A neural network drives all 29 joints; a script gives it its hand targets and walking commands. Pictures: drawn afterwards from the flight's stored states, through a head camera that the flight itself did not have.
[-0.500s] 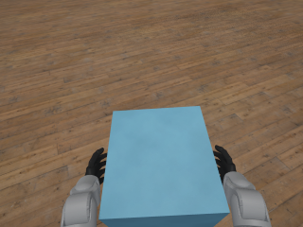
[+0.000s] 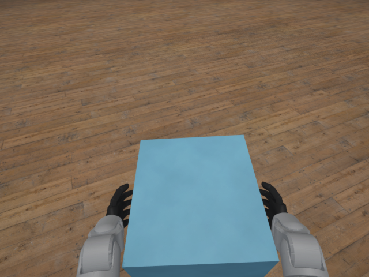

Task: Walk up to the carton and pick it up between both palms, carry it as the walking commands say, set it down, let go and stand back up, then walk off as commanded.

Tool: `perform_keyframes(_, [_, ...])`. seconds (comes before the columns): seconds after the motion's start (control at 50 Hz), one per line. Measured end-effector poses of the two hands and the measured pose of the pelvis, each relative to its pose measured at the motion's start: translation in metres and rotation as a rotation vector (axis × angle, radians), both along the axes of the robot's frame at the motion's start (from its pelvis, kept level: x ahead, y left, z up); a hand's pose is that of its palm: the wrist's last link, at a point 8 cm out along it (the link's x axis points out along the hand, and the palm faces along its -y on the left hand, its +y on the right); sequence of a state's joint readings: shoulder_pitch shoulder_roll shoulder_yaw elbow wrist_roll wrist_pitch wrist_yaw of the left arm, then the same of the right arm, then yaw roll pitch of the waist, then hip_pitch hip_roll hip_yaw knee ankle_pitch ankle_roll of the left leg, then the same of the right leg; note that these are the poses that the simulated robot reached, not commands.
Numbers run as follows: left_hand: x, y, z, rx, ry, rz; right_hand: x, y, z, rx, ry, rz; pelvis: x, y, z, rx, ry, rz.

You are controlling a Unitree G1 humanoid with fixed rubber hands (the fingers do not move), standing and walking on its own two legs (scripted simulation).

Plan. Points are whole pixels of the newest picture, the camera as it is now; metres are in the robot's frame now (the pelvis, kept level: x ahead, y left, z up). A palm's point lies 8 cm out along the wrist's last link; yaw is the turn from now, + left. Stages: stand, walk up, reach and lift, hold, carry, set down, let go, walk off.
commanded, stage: carry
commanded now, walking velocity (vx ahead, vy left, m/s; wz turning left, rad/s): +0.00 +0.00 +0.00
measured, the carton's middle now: (195, 218) +0.30 -0.01 -0.04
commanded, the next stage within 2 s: hold in 0.68 s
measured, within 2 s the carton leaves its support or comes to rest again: neither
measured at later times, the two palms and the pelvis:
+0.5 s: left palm (113, 225) +0.25 +0.17 +0.03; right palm (277, 223) +0.24 -0.18 +0.03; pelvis -0.01 +0.00 +0.00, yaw +0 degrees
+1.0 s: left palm (117, 216) +0.26 +0.16 +0.04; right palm (280, 221) +0.25 -0.18 +0.04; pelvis -0.01 +0.01 +0.01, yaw +3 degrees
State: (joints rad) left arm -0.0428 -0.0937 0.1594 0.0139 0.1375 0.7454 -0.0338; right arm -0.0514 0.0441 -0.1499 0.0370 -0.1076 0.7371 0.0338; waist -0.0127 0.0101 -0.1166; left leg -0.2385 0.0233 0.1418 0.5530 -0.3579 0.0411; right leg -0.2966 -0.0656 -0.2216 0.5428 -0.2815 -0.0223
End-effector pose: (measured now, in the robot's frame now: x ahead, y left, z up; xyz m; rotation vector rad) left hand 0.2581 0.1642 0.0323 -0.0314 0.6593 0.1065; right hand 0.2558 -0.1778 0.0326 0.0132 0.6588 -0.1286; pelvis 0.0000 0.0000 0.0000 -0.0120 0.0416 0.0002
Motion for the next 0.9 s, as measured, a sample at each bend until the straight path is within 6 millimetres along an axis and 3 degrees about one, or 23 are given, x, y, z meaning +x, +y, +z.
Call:
perform_keyframes(0.7, [-0.011,0.005,0.0,-0.012,0.002,-0.002,-0.011,0.007,0.001,-0.019,0.002,0.007,-0.011,0.006,0.003,-0.001,-0.012,-0.006])
perform_keyframes(0.82, [-0.019,0.008,-0.002,0.009,0.037,0.006,-0.019,0.01,-0.009,-0.015,0.036,0.021,-0.011,0.011,0.009,-0.006,-0.055,-0.002])
perform_keyframes(0.9, [-0.012,0.004,0.003,0.022,0.028,-0.015,-0.019,0.006,-0.006,0.0,0.028,-0.002,-0.011,0.011,0.01,0.003,-0.062,0.049])
